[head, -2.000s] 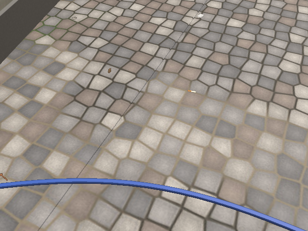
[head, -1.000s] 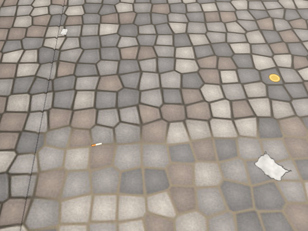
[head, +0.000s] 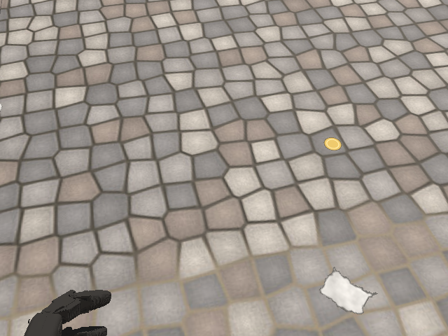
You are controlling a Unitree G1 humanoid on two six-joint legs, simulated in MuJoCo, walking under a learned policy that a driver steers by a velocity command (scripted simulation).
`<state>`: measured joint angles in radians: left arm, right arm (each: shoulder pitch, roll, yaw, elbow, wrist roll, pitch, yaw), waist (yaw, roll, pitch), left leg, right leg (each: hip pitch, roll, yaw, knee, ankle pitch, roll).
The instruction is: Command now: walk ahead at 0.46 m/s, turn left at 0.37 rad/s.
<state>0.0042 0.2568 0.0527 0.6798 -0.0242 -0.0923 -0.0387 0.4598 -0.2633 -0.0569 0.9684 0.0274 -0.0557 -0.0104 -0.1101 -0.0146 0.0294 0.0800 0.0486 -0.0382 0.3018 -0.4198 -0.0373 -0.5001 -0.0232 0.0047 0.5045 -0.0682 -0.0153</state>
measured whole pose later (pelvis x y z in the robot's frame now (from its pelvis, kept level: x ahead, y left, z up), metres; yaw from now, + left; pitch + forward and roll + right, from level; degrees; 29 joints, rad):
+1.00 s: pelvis +0.52 +0.13 +0.00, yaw +34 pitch +2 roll +0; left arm 0.00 0.28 0.04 0.70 -0.01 -0.12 -0.03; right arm 0.38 -0.30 -0.09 0.73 0.02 -0.03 -0.02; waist -0.09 -0.04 0.01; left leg -0.08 -0.10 -0.20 0.46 -0.41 0.06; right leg -0.51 0.00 0.07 0.47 -0.01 0.02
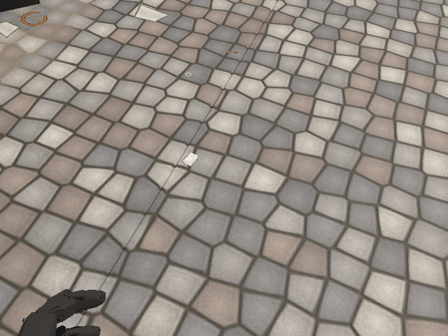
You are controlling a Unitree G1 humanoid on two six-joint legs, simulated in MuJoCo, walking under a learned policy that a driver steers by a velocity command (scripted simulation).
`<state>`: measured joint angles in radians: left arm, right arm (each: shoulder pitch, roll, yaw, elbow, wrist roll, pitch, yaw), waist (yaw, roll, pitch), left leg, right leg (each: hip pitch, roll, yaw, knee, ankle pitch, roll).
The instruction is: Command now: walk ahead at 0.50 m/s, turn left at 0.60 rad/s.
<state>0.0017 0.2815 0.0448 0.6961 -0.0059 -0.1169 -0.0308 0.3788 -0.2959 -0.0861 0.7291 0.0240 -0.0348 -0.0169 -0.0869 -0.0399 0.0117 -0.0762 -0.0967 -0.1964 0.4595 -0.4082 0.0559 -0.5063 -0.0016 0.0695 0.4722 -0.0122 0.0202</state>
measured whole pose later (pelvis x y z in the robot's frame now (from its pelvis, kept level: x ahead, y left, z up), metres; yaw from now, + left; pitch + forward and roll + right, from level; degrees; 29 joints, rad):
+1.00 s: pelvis +0.53 +0.13 -0.01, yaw +37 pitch +2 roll +1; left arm 0.01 0.29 0.04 0.67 0.02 -0.10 -0.02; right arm 0.37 -0.31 -0.09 0.68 0.02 0.00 -0.03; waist -0.08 -0.04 0.03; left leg -0.14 -0.13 -0.22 0.58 -0.44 0.06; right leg -0.49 0.02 0.07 0.46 0.04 0.01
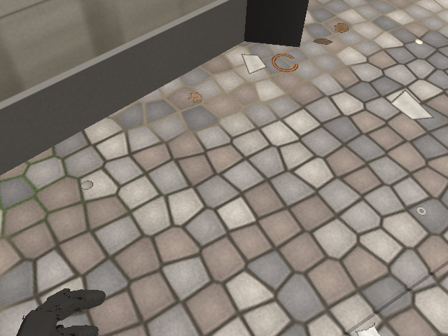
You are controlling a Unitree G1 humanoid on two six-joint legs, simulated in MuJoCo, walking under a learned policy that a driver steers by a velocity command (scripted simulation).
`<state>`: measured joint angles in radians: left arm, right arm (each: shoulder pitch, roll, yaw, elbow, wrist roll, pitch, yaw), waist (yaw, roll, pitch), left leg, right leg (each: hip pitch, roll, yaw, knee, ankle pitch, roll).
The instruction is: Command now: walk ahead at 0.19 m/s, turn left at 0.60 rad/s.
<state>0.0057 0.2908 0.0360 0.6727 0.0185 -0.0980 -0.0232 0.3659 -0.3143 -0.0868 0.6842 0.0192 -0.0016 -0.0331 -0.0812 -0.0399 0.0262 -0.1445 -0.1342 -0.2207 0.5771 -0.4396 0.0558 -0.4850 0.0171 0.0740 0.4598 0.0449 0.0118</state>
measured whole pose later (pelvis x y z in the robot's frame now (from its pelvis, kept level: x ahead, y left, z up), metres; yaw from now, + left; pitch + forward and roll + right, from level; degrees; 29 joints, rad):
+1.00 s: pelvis +0.11 +0.02 +0.01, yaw +29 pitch +1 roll +0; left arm 0.27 0.26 0.05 0.79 0.00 -0.05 -0.01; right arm 0.21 -0.29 -0.05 0.64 0.01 0.01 -0.02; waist 0.03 0.03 -0.03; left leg -0.47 -0.09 -0.11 0.95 -0.42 0.01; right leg -0.19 0.01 0.01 0.48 -0.32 -0.03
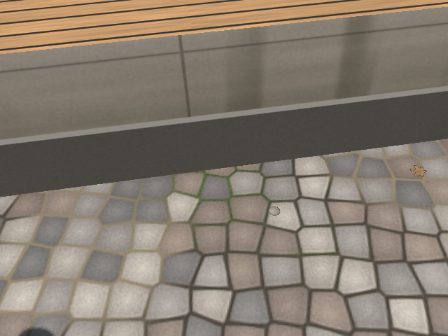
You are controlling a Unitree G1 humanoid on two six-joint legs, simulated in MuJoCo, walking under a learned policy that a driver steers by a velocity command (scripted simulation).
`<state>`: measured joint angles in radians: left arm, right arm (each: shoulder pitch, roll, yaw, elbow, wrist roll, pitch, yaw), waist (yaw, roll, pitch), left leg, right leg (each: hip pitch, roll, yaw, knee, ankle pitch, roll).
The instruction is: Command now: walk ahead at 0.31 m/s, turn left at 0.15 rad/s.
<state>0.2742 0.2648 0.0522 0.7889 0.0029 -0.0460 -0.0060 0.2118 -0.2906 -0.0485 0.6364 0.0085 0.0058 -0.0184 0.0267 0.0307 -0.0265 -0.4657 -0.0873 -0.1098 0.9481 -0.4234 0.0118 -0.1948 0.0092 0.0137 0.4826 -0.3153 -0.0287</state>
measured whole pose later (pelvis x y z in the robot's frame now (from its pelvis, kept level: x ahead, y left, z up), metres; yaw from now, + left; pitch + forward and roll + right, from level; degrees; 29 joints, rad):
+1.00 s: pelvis +0.44 +0.03 -0.01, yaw -4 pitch +1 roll -1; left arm 0.13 0.26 0.02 0.74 0.03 -0.05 -0.03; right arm 0.21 -0.31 -0.03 0.79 0.00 0.00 -0.03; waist 0.00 0.03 0.08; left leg -0.46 0.07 -0.05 1.00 -0.47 -0.07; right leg -0.38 0.06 -0.04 0.43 -0.08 -0.08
